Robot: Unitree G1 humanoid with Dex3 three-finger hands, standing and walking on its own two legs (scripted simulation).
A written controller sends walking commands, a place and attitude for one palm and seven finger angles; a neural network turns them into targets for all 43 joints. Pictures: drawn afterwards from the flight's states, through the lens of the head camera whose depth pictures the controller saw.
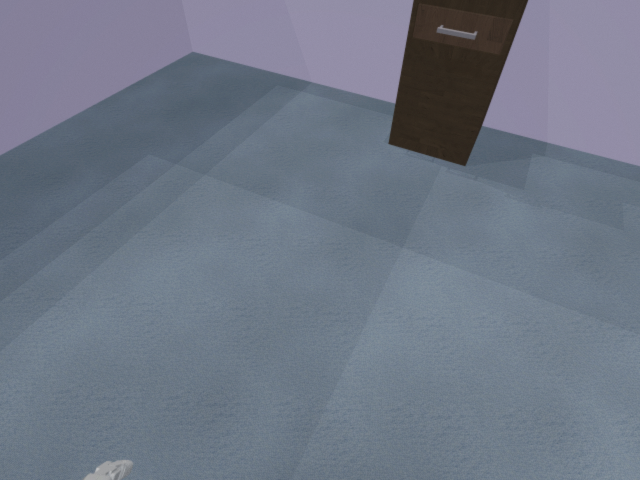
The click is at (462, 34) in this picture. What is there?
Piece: drawer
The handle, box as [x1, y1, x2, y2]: [436, 25, 476, 39]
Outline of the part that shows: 436,32 473,39 476,34 476,31 473,34 443,28 443,25 438,27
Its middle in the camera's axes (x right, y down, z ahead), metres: +0.58 -0.88 +1.64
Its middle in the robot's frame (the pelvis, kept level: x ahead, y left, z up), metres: +1.84 -0.50 -0.12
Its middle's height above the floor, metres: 0.65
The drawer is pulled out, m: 0.00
